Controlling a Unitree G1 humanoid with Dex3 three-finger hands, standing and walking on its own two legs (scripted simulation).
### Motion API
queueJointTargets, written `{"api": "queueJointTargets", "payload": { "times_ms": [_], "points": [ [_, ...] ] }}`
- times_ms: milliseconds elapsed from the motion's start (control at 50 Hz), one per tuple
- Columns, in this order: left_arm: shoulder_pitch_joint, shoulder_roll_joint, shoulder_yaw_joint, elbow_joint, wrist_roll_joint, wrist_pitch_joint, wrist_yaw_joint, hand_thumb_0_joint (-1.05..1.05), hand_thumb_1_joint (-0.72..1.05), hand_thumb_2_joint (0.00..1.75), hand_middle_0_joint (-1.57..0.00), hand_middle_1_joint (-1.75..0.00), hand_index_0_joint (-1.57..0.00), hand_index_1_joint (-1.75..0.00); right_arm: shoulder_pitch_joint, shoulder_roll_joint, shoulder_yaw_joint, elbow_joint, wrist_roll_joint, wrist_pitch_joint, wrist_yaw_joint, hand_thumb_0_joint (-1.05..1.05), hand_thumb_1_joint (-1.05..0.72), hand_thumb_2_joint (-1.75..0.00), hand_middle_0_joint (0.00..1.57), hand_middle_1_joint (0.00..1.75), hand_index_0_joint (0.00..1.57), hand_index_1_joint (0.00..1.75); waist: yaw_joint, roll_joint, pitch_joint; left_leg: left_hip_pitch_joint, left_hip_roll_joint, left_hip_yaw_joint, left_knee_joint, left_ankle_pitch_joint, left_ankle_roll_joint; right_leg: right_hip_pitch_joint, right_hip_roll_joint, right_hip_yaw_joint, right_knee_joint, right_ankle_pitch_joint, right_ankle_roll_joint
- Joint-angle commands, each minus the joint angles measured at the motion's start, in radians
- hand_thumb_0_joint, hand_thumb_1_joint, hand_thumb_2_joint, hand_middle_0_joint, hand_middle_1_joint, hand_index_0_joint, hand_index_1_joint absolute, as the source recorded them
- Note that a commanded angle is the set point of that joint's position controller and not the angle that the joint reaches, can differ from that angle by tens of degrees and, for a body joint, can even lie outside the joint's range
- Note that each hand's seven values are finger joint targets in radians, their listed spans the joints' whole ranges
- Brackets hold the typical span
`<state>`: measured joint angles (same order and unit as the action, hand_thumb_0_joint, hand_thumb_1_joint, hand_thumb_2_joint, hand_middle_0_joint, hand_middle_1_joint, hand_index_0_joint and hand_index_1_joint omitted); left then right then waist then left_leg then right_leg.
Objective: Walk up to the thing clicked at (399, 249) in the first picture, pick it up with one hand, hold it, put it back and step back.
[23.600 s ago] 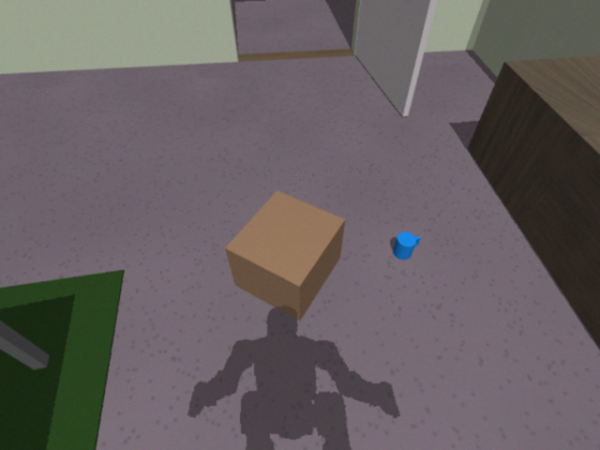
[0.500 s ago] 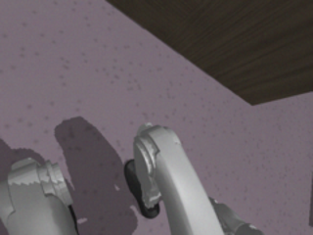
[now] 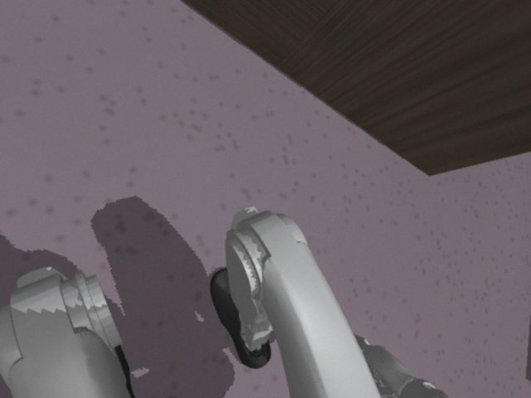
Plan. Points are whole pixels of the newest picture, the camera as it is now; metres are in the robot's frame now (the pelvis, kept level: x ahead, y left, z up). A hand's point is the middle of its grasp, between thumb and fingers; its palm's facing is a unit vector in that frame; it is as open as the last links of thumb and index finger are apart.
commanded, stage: close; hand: left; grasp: from above
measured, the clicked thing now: out of the picture +0.47 +0.34 -0.26
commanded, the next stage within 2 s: settle in 0.20 s
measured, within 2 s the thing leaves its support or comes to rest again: leaves its support in 0.70 s
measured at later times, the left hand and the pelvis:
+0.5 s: hand out of the picture +0.44 +0.34 -0.22, palm faces -0.41 -0.16 -0.90, open 12.5 cm; pelvis +0.00 +0.00 +0.00, yaw +0 degrees
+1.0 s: hand out of the picture +0.43 +0.35 -0.15, palm faces -0.43 -0.10 -0.89, open 10.6 cm; pelvis +0.00 +0.00 +0.02, yaw +4 degrees
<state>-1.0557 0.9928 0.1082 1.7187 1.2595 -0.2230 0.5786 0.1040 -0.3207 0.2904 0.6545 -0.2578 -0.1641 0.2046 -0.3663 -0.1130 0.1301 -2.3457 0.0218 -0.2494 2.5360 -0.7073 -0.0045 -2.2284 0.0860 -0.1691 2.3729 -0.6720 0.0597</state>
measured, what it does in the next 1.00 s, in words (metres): stands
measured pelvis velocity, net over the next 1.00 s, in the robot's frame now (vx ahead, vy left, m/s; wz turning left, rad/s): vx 0.00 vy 0.00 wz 0.08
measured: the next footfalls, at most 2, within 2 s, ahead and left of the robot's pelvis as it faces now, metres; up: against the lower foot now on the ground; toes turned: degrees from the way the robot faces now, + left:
none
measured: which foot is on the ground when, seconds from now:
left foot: down 0.00-1.00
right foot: down 0.00-1.00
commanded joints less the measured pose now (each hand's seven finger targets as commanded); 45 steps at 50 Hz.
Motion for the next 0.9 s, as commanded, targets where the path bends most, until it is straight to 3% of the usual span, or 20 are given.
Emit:
{"api": "queueJointTargets", "payload": {
  "times_ms": [0,60,120,280,300,400,460,520,540,560,580,600,620,640,660,680,720,780,820,880],
  "points": [
    [-0.157,0.195,-0.007,-0.038,-0.004,0.005,0.014,0.00,0.22,0.84,-0.58,-0.94,-0.61,-0.91,0.178,-0.312,-0.089,0.007,0.002,0.005,-0.012,0.00,-0.89,-0.90,0.20,0.30,0.20,0.30,-0.028,0.426,-0.605,0.429,0.020,0.104,-0.260,0.168,0.023,0.356,0.033,-0.087,-0.222,0.225,-0.078],
    [-0.174,0.194,-0.005,-0.064,-0.002,0.004,0.015,0.00,0.26,0.85,-0.62,-0.93,-0.65,-0.90,0.179,-0.311,-0.094,0.009,0.003,0.004,-0.012,0.00,-0.90,-0.90,0.20,0.30,0.20,0.30,-0.020,0.459,-0.612,0.449,0.018,0.100,-0.274,0.175,0.016,0.338,0.030,-0.093,-0.208,0.224,-0.083],
    [-0.195,0.185,-0.014,-0.066,0.002,0.008,0.011,0.00,0.28,0.87,-0.65,-0.91,-0.66,-0.89,0.179,-0.306,-0.083,0.009,0.008,-0.001,-0.006,0.00,-0.89,-0.90,0.20,0.30,0.20,0.30,-0.037,0.452,-0.599,0.453,0.019,0.094,-0.260,0.200,0.017,0.317,0.027,-0.099,-0.199,0.246,-0.079],
    [-0.167,0.183,-0.018,-0.029,-0.004,0.008,0.014,0.00,0.41,0.90,-0.74,-0.92,-0.76,-0.90,0.162,-0.312,-0.082,-0.001,0.003,-0.005,-0.009,0.00,-0.89,-0.90,0.20,0.30,0.20,0.30,-0.029,0.438,-0.555,0.431,0.019,0.092,-0.282,0.125,0.016,0.297,0.026,-0.099,-0.209,0.183,-0.082],
    [-0.182,0.196,-0.018,-0.050,-0.004,0.006,0.016,0.00,0.33,0.92,-0.74,-0.96,-0.76,-0.94,0.167,-0.316,-0.082,-0.002,0.002,-0.005,-0.009,0.00,-0.92,-0.90,0.20,0.30,0.20,0.30,-0.031,0.443,-0.577,0.429,0.018,0.096,-0.274,0.137,0.019,0.319,0.029,-0.094,-0.215,0.195,-0.080],
    [-0.215,0.213,0.004,-0.113,-0.011,0.023,0.003,0.00,0.31,0.92,-0.74,-0.90,-0.75,-0.89,0.186,-0.311,-0.093,0.008,0.011,-0.006,-0.005,0.00,-0.91,-0.90,0.20,0.30,0.20,0.30,-0.017,0.479,-0.642,0.471,0.017,0.096,-0.274,0.189,0.014,0.330,0.023,-0.091,-0.207,0.234,-0.082],
    [-0.188,0.232,0.042,-0.150,-0.016,0.028,0.008,0.00,0.32,0.92,-0.74,-0.92,-0.76,-0.90,0.190,-0.309,-0.106,0.014,0.012,0.002,-0.006,0.00,-0.91,-0.90,0.20,0.30,0.20,0.30,0.016,0.523,-0.703,0.500,0.016,0.105,-0.273,0.234,0.010,0.352,0.023,-0.088,-0.200,0.271,-0.086],
    [-0.207,0.232,0.054,-0.221,-0.007,0.032,-0.007,0.00,0.34,0.92,-0.76,-0.91,-0.77,-0.90,0.198,-0.313,-0.130,0.017,0.014,0.007,-0.002,0.00,-0.91,-0.90,0.20,0.30,0.20,0.30,0.008,0.546,-0.690,0.489,0.013,0.116,-0.270,0.241,0.009,0.332,0.021,-0.083,-0.196,0.274,-0.092],
    [-0.200,0.242,0.062,-0.260,-0.007,0.033,-0.010,0.00,0.34,0.93,-0.76,-0.90,-0.77,-0.89,0.195,-0.307,-0.137,0.024,0.014,0.011,-0.004,0.00,-0.91,-0.90,0.20,0.30,0.20,0.30,0.033,0.558,-0.735,0.503,0.016,0.122,-0.266,0.247,0.012,0.355,0.025,-0.070,-0.201,0.283,-0.090],
    [-0.206,0.245,0.074,-0.303,-0.010,0.034,-0.012,0.00,0.35,0.95,-0.78,-0.90,-0.78,-0.89,0.199,-0.305,-0.145,0.024,0.016,0.014,-0.004,0.00,-0.91,-0.90,0.20,0.30,0.20,0.30,0.037,0.574,-0.774,0.524,0.014,0.125,-0.267,0.262,0.011,0.363,0.022,-0.068,-0.203,0.296,-0.090],
    [-0.220,0.227,0.064,-0.357,-0.010,0.035,-0.018,0.00,0.36,0.91,-0.78,-0.89,-0.79,-0.88,0.201,-0.306,-0.152,0.017,0.022,0.012,-0.001,0.00,-0.91,-0.90,0.20,0.30,0.20,0.30,0.034,0.603,-0.780,0.552,0.012,0.127,-0.270,0.285,0.006,0.350,0.016,-0.070,-0.199,0.307,-0.094],
    [-0.193,0.234,0.088,-0.379,-0.013,0.038,-0.021,0.00,0.35,0.89,-0.75,-0.90,-0.77,-0.88,0.206,-0.309,-0.165,0.025,0.025,0.014,0.000,0.00,-0.91,-0.90,0.20,0.30,0.20,0.30,0.051,0.614,-0.802,0.572,0.012,0.126,-0.279,0.304,0.002,0.342,0.014,-0.074,-0.192,0.316,-0.097],
    [-0.186,0.139,0.028,-0.403,-0.023,0.039,-0.037,0.00,0.35,0.88,-0.76,-0.87,-0.77,-0.86,0.178,-0.295,-0.168,0.001,0.034,0.011,0.006,0.00,-0.91,-0.90,0.20,0.30,0.20,0.30,0.052,0.615,-0.790,0.580,0.007,0.124,-0.284,0.303,-0.004,0.299,0.011,-0.077,-0.187,0.301,-0.105],
    [-0.204,0.160,0.036,-0.465,-0.026,0.036,-0.043,0.00,0.33,0.87,-0.74,-0.87,-0.76,-0.85,0.182,-0.288,-0.177,0.017,0.043,0.015,0.009,0.00,-0.91,-0.90,0.20,0.30,0.20,0.30,0.065,0.645,-0.849,0.609,0.011,0.126,-0.297,0.296,0.000,0.322,0.015,-0.068,-0.191,0.300,-0.101],
    [-0.194,0.173,0.057,-0.486,-0.032,0.038,-0.045,0.00,0.35,0.88,-0.76,-0.88,-0.77,-0.87,0.187,-0.297,-0.195,0.014,0.054,0.017,0.007,0.00,-0.91,-0.90,0.20,0.30,0.20,0.30,0.078,0.645,-0.843,0.605,0.007,0.126,-0.303,0.287,-0.002,0.297,0.009,-0.068,-0.192,0.290,-0.104],
    [-0.179,0.152,0.052,-0.510,-0.034,0.046,-0.053,0.00,0.37,0.86,-0.77,-0.87,-0.79,-0.85,0.211,-0.285,-0.206,0.035,0.060,0.020,0.011,0.00,-0.91,-0.90,0.20,0.30,0.20,0.30,0.088,0.653,-0.858,0.621,0.005,0.127,-0.317,0.289,-0.005,0.295,0.004,-0.063,-0.190,0.290,-0.105],
    [-0.201,0.138,0.052,-0.567,-0.040,0.054,-0.068,0.00,0.42,0.88,-0.81,-0.87,-0.83,-0.85,0.215,-0.280,-0.228,0.036,0.073,0.029,0.015,0.00,-0.90,-0.90,0.20,0.30,0.20,0.30,0.092,0.659,-0.873,0.627,0.003,0.134,-0.332,0.275,-0.004,0.280,0.001,-0.057,-0.199,0.279,-0.107],
    [-0.221,0.083,0.023,-0.565,-0.047,0.071,-0.092,0.00,0.49,0.91,-0.87,-0.86,-0.88,-0.85,0.228,-0.266,-0.245,0.049,0.097,0.043,0.014,0.00,-0.90,-0.90,0.20,0.30,0.20,0.30,0.083,0.599,-0.859,0.596,-0.003,0.150,-0.329,0.268,0.006,0.276,-0.005,-0.040,-0.221,0.282,-0.103],
    [-0.203,0.073,0.014,-0.567,-0.052,0.084,-0.112,0.00,0.55,0.94,-0.91,-0.89,-0.92,-0.87,0.226,-0.247,-0.249,0.052,0.107,0.053,0.010,0.00,-0.90,-0.90,0.20,0.30,0.20,0.30,0.102,0.565,-0.882,0.589,-0.006,0.161,-0.333,0.271,0.016,0.295,-0.001,-0.028,-0.235,0.286,-0.100],
    [-0.214,0.045,-0.004,-0.546,-0.068,0.091,-0.155,0.00,0.61,0.94,-0.96,-0.89,-0.97,-0.88,0.241,-0.247,-0.262,0.057,0.114,0.064,0.005,0.00,-0.91,-0.90,0.20,0.30,0.20,0.30,0.093,0.501,-0.853,0.569,-0.012,0.171,-0.340,0.268,0.022,0.309,-0.008,-0.018,-0.266,0.281,-0.100]
  ]
}}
